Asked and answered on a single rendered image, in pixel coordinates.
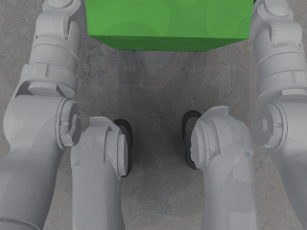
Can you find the robot right thigh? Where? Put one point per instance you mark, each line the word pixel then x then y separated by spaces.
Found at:
pixel 230 197

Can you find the carton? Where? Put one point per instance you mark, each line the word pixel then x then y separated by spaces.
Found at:
pixel 168 25

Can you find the left robot upper arm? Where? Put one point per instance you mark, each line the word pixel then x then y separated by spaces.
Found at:
pixel 39 129

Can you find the robot left forearm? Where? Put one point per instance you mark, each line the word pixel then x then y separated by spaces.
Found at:
pixel 55 54

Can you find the left robot foot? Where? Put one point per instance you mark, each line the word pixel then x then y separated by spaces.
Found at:
pixel 127 131

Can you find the right robot upper arm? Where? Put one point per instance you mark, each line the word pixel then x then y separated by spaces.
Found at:
pixel 280 128

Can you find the robot right forearm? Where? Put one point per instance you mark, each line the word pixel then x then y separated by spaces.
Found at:
pixel 279 53

